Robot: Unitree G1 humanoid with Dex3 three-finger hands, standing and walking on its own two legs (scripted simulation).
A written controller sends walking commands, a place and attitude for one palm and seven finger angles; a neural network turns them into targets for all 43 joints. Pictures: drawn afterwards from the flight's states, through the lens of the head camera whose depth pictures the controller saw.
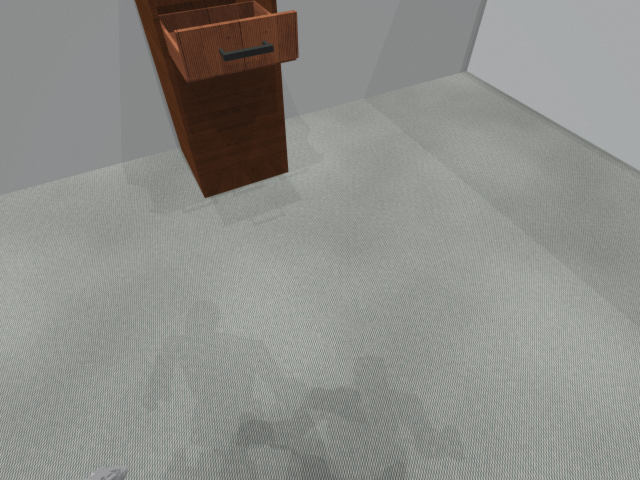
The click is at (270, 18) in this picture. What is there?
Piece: drawer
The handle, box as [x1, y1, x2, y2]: [219, 41, 273, 60]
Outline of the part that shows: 273,47 271,44 269,44 266,41 263,41 263,44 259,46 229,52 224,52 222,49 219,49 219,52 223,56 224,60 229,60 273,51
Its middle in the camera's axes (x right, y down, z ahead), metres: -0.24 -0.59 +1.21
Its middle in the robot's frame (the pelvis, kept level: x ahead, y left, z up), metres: +1.30 +0.30 -0.02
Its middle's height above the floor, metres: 0.74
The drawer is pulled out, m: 0.23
